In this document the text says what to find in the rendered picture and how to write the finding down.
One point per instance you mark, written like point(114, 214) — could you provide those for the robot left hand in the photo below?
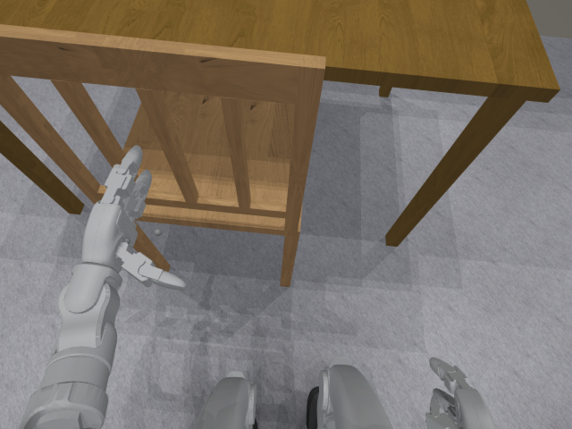
point(112, 219)

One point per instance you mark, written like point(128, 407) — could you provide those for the table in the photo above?
point(487, 48)

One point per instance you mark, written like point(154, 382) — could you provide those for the right robot shin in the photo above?
point(327, 421)

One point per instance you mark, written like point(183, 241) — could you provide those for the robot left forearm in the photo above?
point(72, 394)

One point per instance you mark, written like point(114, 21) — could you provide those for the robot right hand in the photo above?
point(467, 410)

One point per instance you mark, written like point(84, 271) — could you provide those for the robot left thigh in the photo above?
point(230, 405)

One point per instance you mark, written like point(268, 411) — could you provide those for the chair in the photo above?
point(226, 132)

